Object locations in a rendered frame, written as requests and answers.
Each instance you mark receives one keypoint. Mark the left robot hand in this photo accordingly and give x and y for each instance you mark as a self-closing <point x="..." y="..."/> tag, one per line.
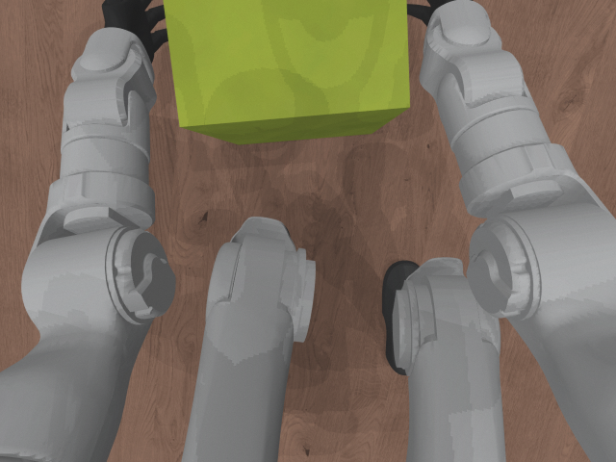
<point x="131" y="15"/>

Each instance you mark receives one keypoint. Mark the right robot forearm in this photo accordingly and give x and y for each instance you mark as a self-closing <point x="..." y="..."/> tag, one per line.
<point x="505" y="156"/>

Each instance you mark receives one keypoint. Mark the robot left shin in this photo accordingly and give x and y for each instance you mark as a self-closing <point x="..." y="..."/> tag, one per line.
<point x="225" y="266"/>

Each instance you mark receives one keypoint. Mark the left robot thigh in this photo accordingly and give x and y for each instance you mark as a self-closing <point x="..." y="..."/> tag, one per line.
<point x="246" y="353"/>

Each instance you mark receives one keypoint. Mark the robot right upper arm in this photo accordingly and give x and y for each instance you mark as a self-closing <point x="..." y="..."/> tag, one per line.
<point x="552" y="273"/>

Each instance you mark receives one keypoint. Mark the right robot hand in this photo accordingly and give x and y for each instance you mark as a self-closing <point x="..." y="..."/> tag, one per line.
<point x="424" y="12"/>

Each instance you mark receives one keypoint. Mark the robot left upper arm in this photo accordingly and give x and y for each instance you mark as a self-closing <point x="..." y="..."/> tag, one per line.
<point x="92" y="297"/>

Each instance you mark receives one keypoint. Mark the carton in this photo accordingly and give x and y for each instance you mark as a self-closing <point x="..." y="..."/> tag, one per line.
<point x="254" y="71"/>

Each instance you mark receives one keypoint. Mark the left robot forearm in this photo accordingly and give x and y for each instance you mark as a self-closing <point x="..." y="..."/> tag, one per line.
<point x="104" y="177"/>

